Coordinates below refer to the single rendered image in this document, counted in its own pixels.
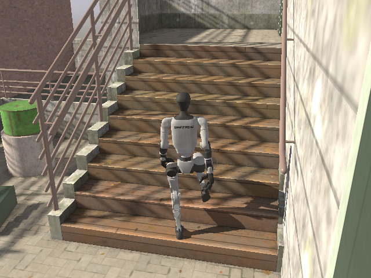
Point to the stairs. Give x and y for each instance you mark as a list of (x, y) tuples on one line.
[(126, 202)]

